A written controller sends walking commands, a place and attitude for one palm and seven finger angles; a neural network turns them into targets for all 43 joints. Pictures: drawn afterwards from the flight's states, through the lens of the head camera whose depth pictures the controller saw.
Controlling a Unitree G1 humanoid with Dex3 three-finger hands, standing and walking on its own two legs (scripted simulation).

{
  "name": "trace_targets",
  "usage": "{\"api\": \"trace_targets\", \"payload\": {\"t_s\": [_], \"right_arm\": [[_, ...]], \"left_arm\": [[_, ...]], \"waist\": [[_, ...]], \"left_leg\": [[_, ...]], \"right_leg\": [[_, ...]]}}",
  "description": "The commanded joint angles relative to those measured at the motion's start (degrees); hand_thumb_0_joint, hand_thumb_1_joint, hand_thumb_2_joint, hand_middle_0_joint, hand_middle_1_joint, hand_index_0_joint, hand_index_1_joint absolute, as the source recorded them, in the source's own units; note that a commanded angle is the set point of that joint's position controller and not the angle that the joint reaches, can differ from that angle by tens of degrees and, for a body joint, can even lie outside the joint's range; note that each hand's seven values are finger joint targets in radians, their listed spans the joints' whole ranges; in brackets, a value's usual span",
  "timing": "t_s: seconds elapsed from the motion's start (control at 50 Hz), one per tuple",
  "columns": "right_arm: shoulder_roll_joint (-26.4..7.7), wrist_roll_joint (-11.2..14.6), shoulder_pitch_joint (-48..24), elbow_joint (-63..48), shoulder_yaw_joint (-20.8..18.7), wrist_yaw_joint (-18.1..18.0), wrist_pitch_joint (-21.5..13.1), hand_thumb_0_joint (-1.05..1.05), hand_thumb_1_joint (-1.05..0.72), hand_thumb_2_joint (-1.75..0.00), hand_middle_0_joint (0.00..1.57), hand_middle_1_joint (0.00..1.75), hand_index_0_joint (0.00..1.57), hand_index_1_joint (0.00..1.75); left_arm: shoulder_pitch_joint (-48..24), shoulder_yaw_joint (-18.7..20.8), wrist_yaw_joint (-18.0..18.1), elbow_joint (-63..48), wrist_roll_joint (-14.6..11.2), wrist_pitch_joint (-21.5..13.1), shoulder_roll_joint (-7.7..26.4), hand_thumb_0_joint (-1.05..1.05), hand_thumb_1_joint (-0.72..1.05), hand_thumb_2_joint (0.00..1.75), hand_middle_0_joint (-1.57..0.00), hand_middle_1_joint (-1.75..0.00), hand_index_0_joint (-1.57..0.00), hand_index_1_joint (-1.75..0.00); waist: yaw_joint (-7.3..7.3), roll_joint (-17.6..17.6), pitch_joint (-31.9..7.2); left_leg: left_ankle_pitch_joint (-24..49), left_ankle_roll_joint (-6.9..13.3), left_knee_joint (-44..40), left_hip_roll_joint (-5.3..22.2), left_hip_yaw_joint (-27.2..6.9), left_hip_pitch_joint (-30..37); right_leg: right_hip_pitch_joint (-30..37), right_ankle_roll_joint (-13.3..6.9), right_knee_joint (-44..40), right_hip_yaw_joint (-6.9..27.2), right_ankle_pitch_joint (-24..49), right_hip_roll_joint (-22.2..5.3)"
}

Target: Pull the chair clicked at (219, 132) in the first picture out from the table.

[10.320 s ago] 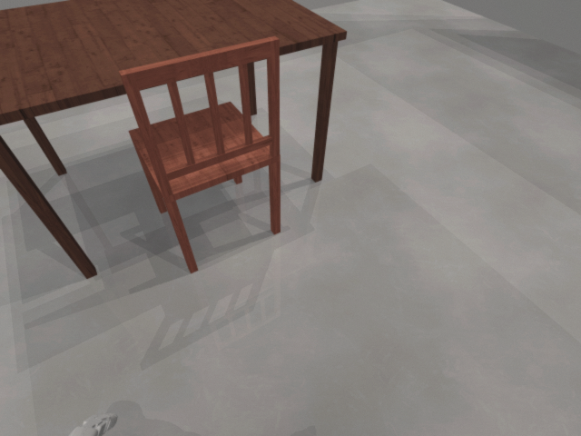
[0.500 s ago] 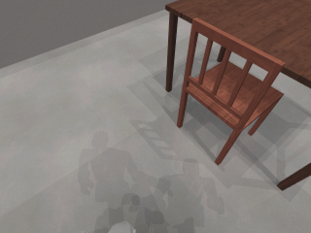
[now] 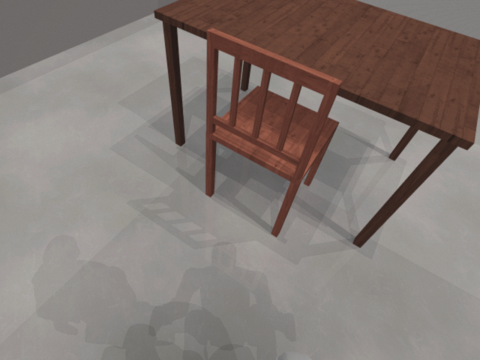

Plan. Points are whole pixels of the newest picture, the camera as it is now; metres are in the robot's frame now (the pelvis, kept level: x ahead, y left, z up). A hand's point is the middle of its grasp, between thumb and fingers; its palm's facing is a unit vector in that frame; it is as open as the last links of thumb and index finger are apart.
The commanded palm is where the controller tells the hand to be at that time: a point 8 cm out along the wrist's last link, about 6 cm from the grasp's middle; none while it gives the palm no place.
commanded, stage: turn to face it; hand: left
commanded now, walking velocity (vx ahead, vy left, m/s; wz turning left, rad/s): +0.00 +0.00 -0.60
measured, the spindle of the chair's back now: (260, 106) +0.86 -0.03 -0.11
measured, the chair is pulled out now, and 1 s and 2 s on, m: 0.00 0.00 0.00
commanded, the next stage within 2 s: take the last steps up to it in 0.90 s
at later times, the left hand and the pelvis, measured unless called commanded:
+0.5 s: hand out of the picture +0.14 +0.09 -0.15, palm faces -0.28 -0.93 -0.26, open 7.4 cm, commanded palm none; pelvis +0.00 -0.07 +0.00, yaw -18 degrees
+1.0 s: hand (165, 346) +0.17 +0.14 -0.18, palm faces -0.46 -0.87 -0.21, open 7.4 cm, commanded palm none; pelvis +0.02 -0.02 +0.00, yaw -31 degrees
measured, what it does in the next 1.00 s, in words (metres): steps on the spot, turning right: right foot, then left foot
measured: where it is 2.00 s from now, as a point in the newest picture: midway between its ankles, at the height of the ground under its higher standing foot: (259, 340)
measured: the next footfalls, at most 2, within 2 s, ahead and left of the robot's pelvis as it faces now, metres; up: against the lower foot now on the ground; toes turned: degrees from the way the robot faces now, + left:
right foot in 0.20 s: +0.02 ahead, -0.16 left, +0.00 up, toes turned -14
left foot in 0.74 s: +0.09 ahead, +0.05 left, +0.00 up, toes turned -22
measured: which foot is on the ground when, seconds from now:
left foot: down 0.00-0.20, up 0.22-0.72, down 0.74-1.00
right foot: up 0.00-0.18, down 0.20-0.74, up 0.76-1.00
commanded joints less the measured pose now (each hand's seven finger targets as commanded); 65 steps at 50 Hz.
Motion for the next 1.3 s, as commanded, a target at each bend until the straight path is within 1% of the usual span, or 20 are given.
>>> {"api": "trace_targets", "payload": {"t_s": [0.0, 0.14, 0.16, 0.18, 0.2, 0.32, 0.58, 0.66, 0.68, 0.72, 0.74, 0.82, 0.98, 1.08, 1.14, 1.16, 1.18, 1.2, 1.22, 1.28], "right_arm": [[-12.0, -0.3, 3.9, -1.8, -4.1, -0.5, -1.1, 0.00, -0.90, -0.90, 0.20, 0.30, 0.20, 0.30], [-13.0, -0.2, 3.9, -0.5, -4.8, 0.4, -0.7, 0.00, -0.90, -0.90, 0.20, 0.30, 0.20, 0.30], [-11.4, 0.4, 4.3, -1.2, -4.3, 0.9, -0.4, 0.00, -0.90, -0.90, 0.20, 0.30, 0.20, 0.30], [-6.5, 0.3, 1.1, -4.5, -2.7, 1.1, -0.1, 0.00, -0.90, -0.90, 0.20, 0.30, 0.20, 0.30], [-8.2, 0.4, -2.0, -5.7, -2.8, 0.4, 0.8, 0.00, -0.90, -0.90, 0.20, 0.30, 0.20, 0.30], [-9.0, -0.3, 0.1, -2.3, -3.6, 0.6, 1.9, 0.00, -0.90, -0.90, 0.20, 0.30, 0.20, 0.30], [-8.8, 0.3, -6.6, -5.1, -2.8, -0.3, 1.0, 0.00, -0.90, -0.90, 0.20, 0.30, 0.20, 0.30], [-8.4, 0.8, -1.4, -3.6, -2.6, -0.9, 0.3, 0.00, -0.90, -0.90, 0.20, 0.30, 0.20, 0.30], [-8.8, 0.9, 1.0, -2.8, -2.6, -1.1, -0.1, 0.00, -0.90, -0.90, 0.20, 0.30, 0.20, 0.30], [-16.0, -0.1, 1.2, -3.7, -3.5, -1.1, -0.8, 0.00, -0.90, -0.90, 0.20, 0.30, 0.20, 0.30], [-16.3, -0.2, 0.1, -4.7, -3.3, -1.0, -0.3, 0.00, -0.90, -0.90, 0.20, 0.30, 0.20, 0.30], [-10.9, -0.5, -4.5, -5.0, -1.6, -1.5, -0.9, 0.00, -0.90, -0.90, 0.20, 0.30, 0.20, 0.30], [-10.2, -0.2, 4.1, 0.1, -2.2, -1.3, -1.2, 0.00, -0.90, -0.90, 0.20, 0.30, 0.20, 0.30], [-10.3, -0.9, 8.8, 4.0, -2.6, -0.5, -1.4, 0.00, -0.90, -0.90, 0.20, 0.30, 0.20, 0.30], [-9.3, -0.4, 7.0, 5.5, -2.2, 0.0, -1.5, 0.00, -0.90, -0.90, 0.20, 0.30, 0.20, 0.30], [-6.9, 0.1, 7.2, 5.8, -1.8, 0.4, -1.8, 0.00, -0.90, -0.90, 0.20, 0.30, 0.20, 0.30], [-3.0, 0.6, 5.9, 4.2, -0.9, 0.6, -2.1, 0.00, -0.90, -0.90, 0.20, 0.30, 0.20, 0.30], [-5.8, -0.2, 0.7, 1.5, -1.1, 0.9, -1.7, 0.00, -0.90, -0.90, 0.20, 0.30, 0.20, 0.30], [-6.6, -0.7, -0.5, 1.1, -1.8, 1.3, -1.5, 0.00, -0.90, -0.90, 0.20, 0.30, 0.20, 0.30], [-6.0, -0.8, 1.9, 4.8, -2.3, 1.9, -1.0, 0.00, -0.90, -0.90, 0.20, 0.30, 0.20, 0.30]], "left_arm": [[-5.9, -0.7, -0.2, -6.2, -0.3, -1.7, 0.5, 0.00, 0.90, 0.90, -0.20, -0.30, -0.20, -0.30], [-1.4, -0.8, 0.5, -5.3, -0.3, -3.8, 1.5, 0.00, 0.90, 0.90, -0.20, -0.30, -0.20, -0.30], [3.5, -0.1, 1.1, -4.2, 0.1, -4.6, 6.1, 0.00, 0.90, 0.90, -0.20, -0.30, -0.20, -0.30], [7.2, 1.3, 2.0, -3.2, 0.3, -5.3, 13.2, 0.00, 0.90, 0.90, -0.20, -0.30, -0.20, -0.30], [8.3, 1.5, 2.6, -2.6, -0.9, -4.8, 13.9, 0.00, 0.90, 0.90, -0.20, -0.30, -0.20, -0.30], [-2.8, -0.6, 2.4, -5.5, -1.0, -5.1, 6.6, 0.00, 0.90, 0.90, -0.20, -0.30, -0.20, -0.30], [1.3, 0.1, 2.3, -4.1, -0.1, -4.6, 7.6, 0.00, 0.90, 0.90, -0.20, -0.30, -0.20, -0.30], [-1.5, 0.1, 2.4, -4.1, -0.4, -4.2, 7.3, 0.00, 0.90, 0.90, -0.20, -0.30, -0.20, -0.30], [-2.2, -0.1, 2.3, -4.3, -0.8, -4.0, 6.7, 0.00, 0.90, 0.90, -0.20, -0.30, -0.20, -0.30], [0.6, -1.0, 1.6, -5.1, -1.4, -3.8, 1.5, 0.00, 0.90, 0.90, -0.20, -0.30, -0.20, -0.30], [0.5, -0.6, 1.7, -4.8, -0.6, -3.7, 3.1, 0.00, 0.90, 0.90, -0.20, -0.30, -0.20, -0.30], [2.7, -0.2, 0.8, -1.5, 0.1, -2.9, 2.8, 0.00, 0.90, 0.90, -0.20, -0.30, -0.20, -0.30], [-0.7, -1.9, 1.1, -1.2, -0.4, -2.6, -0.3, 0.00, 0.90, 0.90, -0.20, -0.30, -0.20, -0.30], [-3.7, -3.3, 1.0, -1.0, 0.1, -3.9, -2.7, 0.00, 0.90, 0.90, -0.20, -0.30, -0.20, -0.30], [2.9, -3.3, 1.0, 2.3, 0.0, -5.4, -2.9, 0.00, 0.90, 0.90, -0.20, -0.30, -0.20, -0.30], [6.1, -2.8, 1.4, 3.9, 0.2, -6.2, -0.5, 0.00, 0.90, 0.90, -0.20, -0.30, -0.20, -0.30], [11.9, -1.8, 2.2, 5.8, 0.7, -7.1, 4.8, 0.00, 0.90, 0.90, -0.20, -0.30, -0.20, -0.30], [16.0, -1.2, 2.6, 6.8, -0.1, -7.0, 8.0, 0.00, 0.90, 0.90, -0.20, -0.30, -0.20, -0.30], [15.1, -1.4, 2.8, 6.6, -0.2, -7.0, 7.3, 0.00, 0.90, 0.90, -0.20, -0.30, -0.20, -0.30], [10.0, -2.5, 3.2, 6.1, -0.2, -8.1, 0.9, 0.00, 0.90, 0.90, -0.20, -0.30, -0.20, -0.30]], "waist": [[-2.82, 12.9, -3.5], [-0.01, 10.7, -6.5], [2.51, 1.3, -9.5], [4.59, -16.5, -8.6], [5.16, -12.4, -8.6], [-0.59, -5.5, -3.3], [1.46, -4.9, -5.8], [-1.24, -4.5, -6.8], [-2.35, -3.1, -7.3], [-1.61, 18.9, -7.4], [-1.31, 16.7, -5.3], [1.10, 10.5, -2.0], [-1.66, 11.7, -4.8], [-3.54, 14.0, -2.8], [0.71, 9.7, -2.9], [2.09, 3.1, -4.1], [4.51, -11.6, -3.6], [6.58, -12.8, -0.2], [5.85, -6.2, 2.3], [2.54, -6.5, 9.8]], "left_leg": [[22.2, 5.6, -7.4, 15.5, -8.9, 9.0], [23.3, -0.5, 5.8, 15.2, -0.7, 2.7], [13.8, -4.0, 16.4, 12.8, 0.6, -6.3], [-19.1, -7.0, 30.6, 3.4, -0.2, -23.0], [-22.5, -6.8, 37.5, 2.3, -9.2, -24.5], [-4.4, -7.8, 37.8, 1.7, -13.4, -21.6], [-9.0, -6.5, 20.8, -3.0, -15.1, -15.7], [-1.5, -5.2, 4.8, -4.7, -14.3, -3.8], [3.2, -4.6, -1.9, -4.1, -14.4, 2.3], [11.6, 2.5, -11.3, 15.3, -33.7, 11.0], [13.3, 6.6, -11.6, 19.9, -34.4, 4.8], [17.8, 4.8, -10.8, 9.9, -20.4, 0.3], [32.0, 6.7, -7.2, 10.2, -15.4, 9.1], [8.6, 7.2, -10.4, 10.5, -18.3, 5.6], [-3.4, 4.1, -6.0, 7.5, -15.5, -1.8], [-5.4, 1.6, 1.0, 4.4, -12.3, -9.0], [-14.0, -1.8, 13.7, -1.8, -5.7, -21.7], [-19.8, -2.6, 22.5, -2.5, -9.3, -28.5], [-16.5, -2.4, 27.2, -1.3, -13.0, -30.1], [-3.7, -2.7, 33.5, 0.6, -14.6, -30.4]], "right_leg": [[-4.1, -0.7, -8.2, -3.1, -3.1, -1.2], [14.2, -4.8, -33.9, -6.7, 8.8, 1.2], [25.1, -7.6, -40.8, 2.0, 17.4, -5.0], [30.1, -13.8, -43.3, 23.6, 37.9, -19.5], [26.2, -18.3, -42.2, 22.9, 44.5, -22.1], [16.6, -13.7, -43.8, 11.9, 29.4, -8.9], [19.0, -17.8, -42.4, 23.0, 28.9, -8.5], [13.9, -14.7, -38.3, 23.8, 30.2, -6.3], [10.7, -12.5, -35.9, 22.2, 27.3, -3.7], [-4.4, -6.4, -19.4, 8.8, -2.6, 8.4], [-3.5, -5.2, -8.4, 5.4, -10.5, 6.6], [-3.7, -3.4, 4.2, 4.0, -1.4, 3.9], [-1.2, -1.8, -8.9, -0.2, -2.5, 1.4], [4.8, -4.5, -21.4, -4.6, -6.6, 2.1], [18.0, -5.6, -37.8, -6.5, 4.5, 2.3], [27.6, -6.8, -43.2, -1.9, 6.5, -1.5], [35.5, -11.0, -49.2, 14.6, 2.5, -14.7], [32.4, -15.6, -52.4, 24.9, 1.4, -22.7], [28.2, -17.1, -53.6, 22.7, -3.6, -23.3], [20.8, -13.7, -55.6, 14.4, -1.6, -17.9]]}}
